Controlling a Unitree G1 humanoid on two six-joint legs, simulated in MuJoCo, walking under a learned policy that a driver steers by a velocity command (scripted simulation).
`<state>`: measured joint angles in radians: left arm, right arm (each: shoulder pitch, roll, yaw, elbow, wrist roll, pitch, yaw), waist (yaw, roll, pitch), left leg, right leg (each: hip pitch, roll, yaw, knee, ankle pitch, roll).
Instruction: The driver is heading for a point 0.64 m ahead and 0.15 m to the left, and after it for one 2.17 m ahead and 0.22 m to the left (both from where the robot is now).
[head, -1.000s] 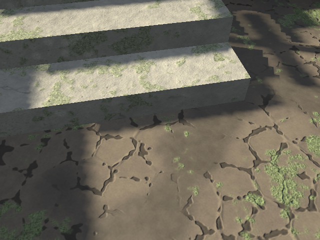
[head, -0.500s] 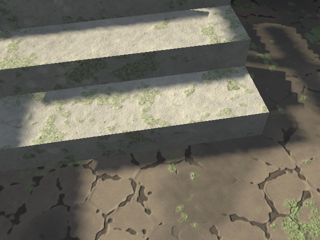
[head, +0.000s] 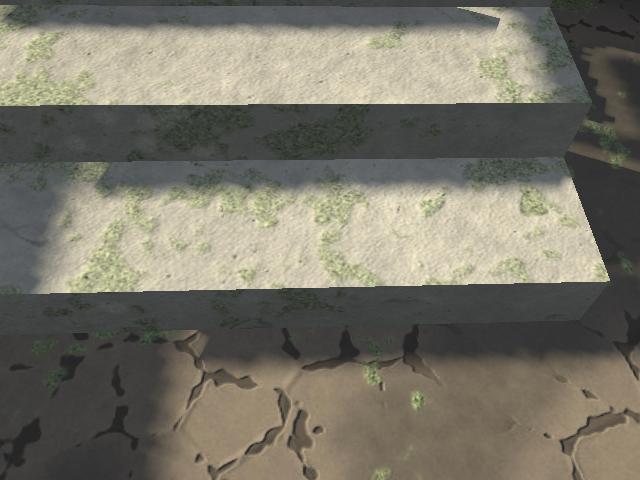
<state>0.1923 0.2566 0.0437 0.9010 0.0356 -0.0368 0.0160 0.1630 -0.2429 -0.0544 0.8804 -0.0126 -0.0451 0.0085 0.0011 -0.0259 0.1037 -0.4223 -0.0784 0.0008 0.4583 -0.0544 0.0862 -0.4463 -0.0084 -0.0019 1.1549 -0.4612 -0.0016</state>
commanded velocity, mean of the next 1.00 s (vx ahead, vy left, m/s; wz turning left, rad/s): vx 0.03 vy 0.00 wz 0.51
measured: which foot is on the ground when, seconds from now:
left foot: down 0.00-0.30, up 0.32-0.74, down 0.76-1.00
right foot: up 0.00-0.28, down 0.30-0.76, up 0.78-1.00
